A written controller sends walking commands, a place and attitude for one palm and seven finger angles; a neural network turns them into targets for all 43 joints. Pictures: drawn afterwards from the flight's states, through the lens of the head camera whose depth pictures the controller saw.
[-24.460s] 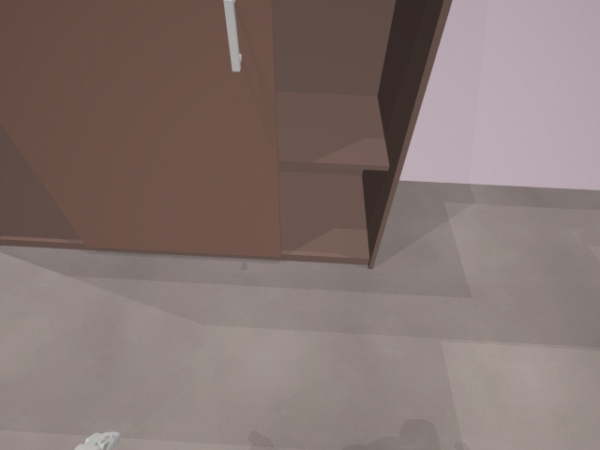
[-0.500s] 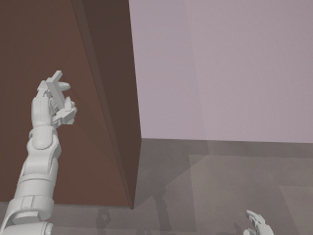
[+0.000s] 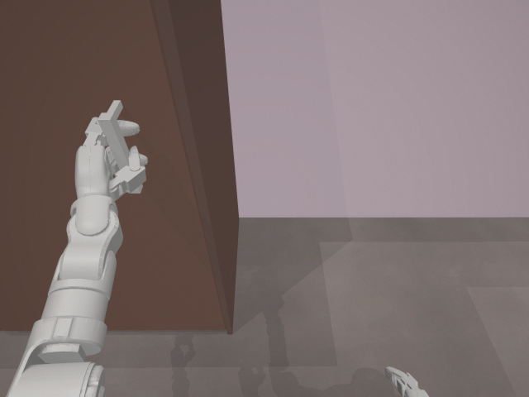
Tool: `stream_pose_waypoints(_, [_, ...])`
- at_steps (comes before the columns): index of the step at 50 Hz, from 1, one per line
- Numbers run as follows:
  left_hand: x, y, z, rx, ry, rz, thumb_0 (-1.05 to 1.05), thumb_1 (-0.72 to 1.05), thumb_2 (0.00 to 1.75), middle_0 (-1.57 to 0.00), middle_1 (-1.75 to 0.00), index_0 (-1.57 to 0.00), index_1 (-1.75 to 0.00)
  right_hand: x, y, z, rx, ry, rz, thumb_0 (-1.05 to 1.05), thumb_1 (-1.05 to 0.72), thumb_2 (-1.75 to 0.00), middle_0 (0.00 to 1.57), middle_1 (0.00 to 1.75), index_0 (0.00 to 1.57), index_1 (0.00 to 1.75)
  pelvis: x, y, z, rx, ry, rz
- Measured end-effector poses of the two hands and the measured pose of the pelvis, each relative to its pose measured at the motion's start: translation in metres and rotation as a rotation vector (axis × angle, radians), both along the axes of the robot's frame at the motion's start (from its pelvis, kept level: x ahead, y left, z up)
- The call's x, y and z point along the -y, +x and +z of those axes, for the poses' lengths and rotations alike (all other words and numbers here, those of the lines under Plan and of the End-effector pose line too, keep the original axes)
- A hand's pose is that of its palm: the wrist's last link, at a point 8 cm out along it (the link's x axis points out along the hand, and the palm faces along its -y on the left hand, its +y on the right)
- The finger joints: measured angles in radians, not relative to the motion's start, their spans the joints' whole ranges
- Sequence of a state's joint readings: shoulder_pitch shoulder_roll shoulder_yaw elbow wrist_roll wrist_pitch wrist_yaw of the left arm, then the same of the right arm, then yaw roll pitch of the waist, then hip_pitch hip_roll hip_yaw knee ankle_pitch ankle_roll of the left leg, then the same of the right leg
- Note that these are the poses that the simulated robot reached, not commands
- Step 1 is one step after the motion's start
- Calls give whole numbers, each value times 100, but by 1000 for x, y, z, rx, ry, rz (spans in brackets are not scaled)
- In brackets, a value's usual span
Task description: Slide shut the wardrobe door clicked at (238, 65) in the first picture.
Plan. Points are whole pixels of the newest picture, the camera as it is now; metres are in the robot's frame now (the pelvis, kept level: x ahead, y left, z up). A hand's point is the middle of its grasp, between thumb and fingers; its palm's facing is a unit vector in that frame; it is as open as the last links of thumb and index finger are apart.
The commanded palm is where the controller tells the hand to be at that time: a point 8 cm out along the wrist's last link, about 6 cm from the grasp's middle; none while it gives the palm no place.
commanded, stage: stop walking and hold the door there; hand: left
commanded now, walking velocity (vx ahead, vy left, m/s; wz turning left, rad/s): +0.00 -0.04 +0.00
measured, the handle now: (126, 149) +0.43 +0.26 +0.15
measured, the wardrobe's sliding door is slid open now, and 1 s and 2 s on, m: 0.00 0.00 0.00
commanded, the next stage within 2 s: loosen the grip on the handle in 0.74 s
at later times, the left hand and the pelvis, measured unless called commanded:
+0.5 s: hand (140, 169) +0.39 +0.22 +0.15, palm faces +0.38 -0.91 -0.17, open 5.8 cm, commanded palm +0.35 +0.26 +0.15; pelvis +0.01 -0.02 +0.00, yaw -1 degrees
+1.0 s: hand (135, 159) +0.40 +0.23 +0.16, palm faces +0.42 -0.89 -0.16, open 6.4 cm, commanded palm +0.34 +0.26 +0.16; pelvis -0.01 -0.05 +0.00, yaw +3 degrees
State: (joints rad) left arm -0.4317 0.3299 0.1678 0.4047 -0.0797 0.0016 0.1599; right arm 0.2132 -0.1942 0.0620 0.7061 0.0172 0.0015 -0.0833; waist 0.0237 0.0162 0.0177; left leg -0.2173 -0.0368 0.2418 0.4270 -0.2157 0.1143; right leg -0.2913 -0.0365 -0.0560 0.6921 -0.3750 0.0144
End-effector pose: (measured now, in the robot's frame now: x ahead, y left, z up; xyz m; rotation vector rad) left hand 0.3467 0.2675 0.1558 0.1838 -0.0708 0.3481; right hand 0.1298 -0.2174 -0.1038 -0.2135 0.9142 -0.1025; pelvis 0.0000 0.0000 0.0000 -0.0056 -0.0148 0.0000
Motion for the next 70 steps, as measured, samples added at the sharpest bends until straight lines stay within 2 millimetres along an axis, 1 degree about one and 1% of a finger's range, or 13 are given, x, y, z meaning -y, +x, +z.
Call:
stream_pose_waypoints(2, [0, 0, 0, 0, 1, 1, -1, 78, 84, -44, -139, -26, -138, 0, -5, -2, -8, 5, 6, 1, -90, -90, 20, 30, 21, 30, 1, 1, 0, -7, 7, -3])
stream_pose_waypoints(5, [0, 0, 0, -4, 9, 4, -1, 77, 84, -45, -138, -25, -138, 6, -7, -4, -9, -1, 4, 1, -90, -90, 20, 30, 21, 30, 1, -1, 0, -15, 3, -8])
stream_pose_waypoints(16, [1, -1, 1, -16, -5, 22, -1, 77, 84, -43, -136, -26, -139, 56, 3, 21, 78, -104, -63, 1, -90, -90, 20, 30, 21, 30, 12, 0, 1, -28, -9, -14])
stream_pose_waypoints(21, [2, -1, 1, -17, -8, 35, -1, 77, 85, -43, -136, -27, -139, 72, 9, 27, 95, -126, -78, 1, -91, -90, 20, 30, 21, 30, 18, 3, 2, -35, -9, -12])
stream_pose_waypoints(29, [3, -1, 2, -21, -10, 55, -1, 76, 86, -44, -135, -28, -138, 76, 11, 25, 95, -103, -90, 1, -91, -90, 20, 30, 21, 30, 28, 8, 3, -37, -10, -14])
stream_pose_waypoints(42, [4, 0, 2, -26, -9, 73, -1, 74, 87, -45, -133, -30, -139, 75, 5, 15, 52, -72, -95, 1, -90, -90, 20, 30, 21, 30, 36, 12, 4, -40, -10, -13])
stream_pose_waypoints(44, [0, 5, 5, -44, 42, 68, -2, 70, 87, -45, -133, -31, -139, 73, 3, 14, 56, -69, -55, 1, -91, -90, 20, 30, 21, 30, 38, 6, 2, -29, -3, 13])
stream_pose_waypoints(47, [-7, 12, 6, -76, -30, 79, -2, 62, 83, -45, -135, -38, -141, 72, -5, 13, 24, -58, 13, 1, -91, -90, 20, 30, 21, 30, 45, -1, 2, -41, 9, 46])
stream_pose_waypoints(51, [-3, 12, 9, -73, -19, 102, -1, 46, 74, -45, -137, -44, -143, 77, -17, 10, 1, -52, 37, 1, -90, -90, 20, 30, 21, 30, 52, -7, 0, -48, 4, 54])
stream_pose_waypoints(59, [4, 8, 6, -70, -8, 140, 0, -14, 41, -43, -137, -38, -139, 98, -40, -2, -70, -57, -23, 1, -90, -90, 20, 30, 21, 30, 60, -10, -2, -53, 3, 60])
stream_pose_waypoints(62, [5, 7, 5, -70, -7, 144, 0, -31, 33, -41, -135, -35, -136, 104, -45, -5, -95, -64, -40, 1, -91, -90, 20, 30, 21, 30, 63, -8, -2, -55, 5, 62])
stream_pose_waypoints(66, [2, 7, 4, -78, -13, 147, 0, -44, 26, -37, -130, -34, -132, 112, -48, -7, -115, -79, -54, 1, -91, -90, 20, 30, 21, 30, 66, -7, -3, -57, 6, 65])
stream_pose_waypoints(70, [3, 5, 3, -77, -11, 143, 0, -51, 23, -32, -124, -34, -128, 116, -47, -7, -113, -83, -63, 1, -91, -90, 20, 30, 21, 30, 68, -6, -3, -57, 7, 66])
